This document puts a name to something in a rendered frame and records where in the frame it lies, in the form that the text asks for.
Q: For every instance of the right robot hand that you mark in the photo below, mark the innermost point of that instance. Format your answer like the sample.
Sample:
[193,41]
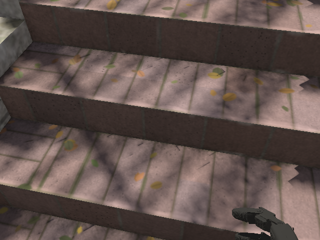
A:
[266,221]

